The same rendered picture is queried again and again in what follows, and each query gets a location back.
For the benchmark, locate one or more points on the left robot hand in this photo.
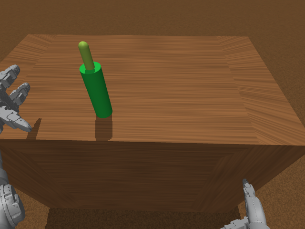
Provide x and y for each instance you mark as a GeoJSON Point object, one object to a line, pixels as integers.
{"type": "Point", "coordinates": [9, 104]}

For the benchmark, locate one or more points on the right robot hand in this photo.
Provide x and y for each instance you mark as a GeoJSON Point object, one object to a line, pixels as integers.
{"type": "Point", "coordinates": [254, 209]}

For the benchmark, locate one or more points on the left robot arm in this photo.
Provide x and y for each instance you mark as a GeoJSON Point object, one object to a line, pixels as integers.
{"type": "Point", "coordinates": [11, 207]}

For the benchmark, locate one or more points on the bottle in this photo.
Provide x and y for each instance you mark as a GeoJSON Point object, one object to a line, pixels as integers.
{"type": "Point", "coordinates": [93, 78]}

